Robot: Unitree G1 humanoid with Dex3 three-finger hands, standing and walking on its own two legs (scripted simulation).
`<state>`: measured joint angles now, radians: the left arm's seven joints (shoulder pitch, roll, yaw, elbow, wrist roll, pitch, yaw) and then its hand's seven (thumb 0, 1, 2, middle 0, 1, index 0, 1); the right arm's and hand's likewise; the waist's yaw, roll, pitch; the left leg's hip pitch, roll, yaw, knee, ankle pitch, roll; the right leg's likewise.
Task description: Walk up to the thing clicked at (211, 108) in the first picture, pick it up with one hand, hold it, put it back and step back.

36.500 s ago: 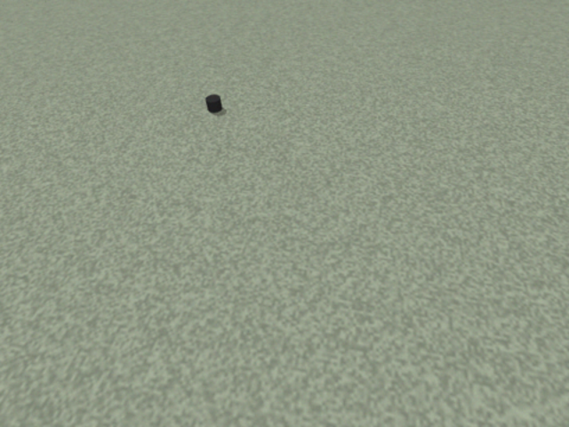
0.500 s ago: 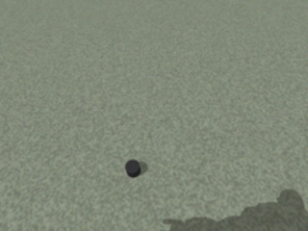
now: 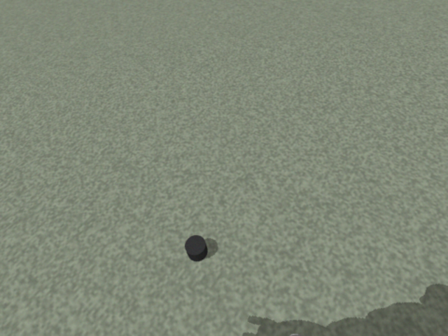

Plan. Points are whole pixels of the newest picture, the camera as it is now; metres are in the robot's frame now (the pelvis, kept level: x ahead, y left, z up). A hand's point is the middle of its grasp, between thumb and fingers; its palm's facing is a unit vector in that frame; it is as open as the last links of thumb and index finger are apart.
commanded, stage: walk up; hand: left
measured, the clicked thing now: (196, 248) +0.57 +0.23 -0.72
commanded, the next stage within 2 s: none
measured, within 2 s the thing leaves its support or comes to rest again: neither
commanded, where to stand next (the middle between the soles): +0.16 +0.04 m, yaw -6 degrees
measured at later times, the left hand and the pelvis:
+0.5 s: hand out of the picture +0.12 +0.28 -0.14, palm faces -0.05 -0.92 -0.39, open 7.4 cm; pelvis +0.02 +0.02 +0.01, yaw -2 degrees
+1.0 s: hand out of the picture +0.07 +0.40 -0.15, palm faces -0.05 -0.88 -0.47, open 7.4 cm; pelvis +0.04 +0.09 +0.00, yaw -3 degrees
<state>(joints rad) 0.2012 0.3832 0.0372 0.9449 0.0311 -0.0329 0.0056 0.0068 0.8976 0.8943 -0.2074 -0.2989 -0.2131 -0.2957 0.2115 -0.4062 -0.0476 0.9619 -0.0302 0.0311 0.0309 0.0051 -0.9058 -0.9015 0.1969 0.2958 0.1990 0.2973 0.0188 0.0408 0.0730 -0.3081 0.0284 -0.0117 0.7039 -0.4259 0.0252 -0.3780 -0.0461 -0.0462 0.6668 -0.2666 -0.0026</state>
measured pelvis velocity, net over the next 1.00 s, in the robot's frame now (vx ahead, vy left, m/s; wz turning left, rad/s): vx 0.04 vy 0.09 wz -0.06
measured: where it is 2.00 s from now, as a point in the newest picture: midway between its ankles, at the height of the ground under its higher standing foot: outside the picture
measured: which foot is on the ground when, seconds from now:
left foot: down 0.00-0.72, up 0.74-0.92, down 0.94-1.00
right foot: down 0.00-0.96, up 0.98-1.00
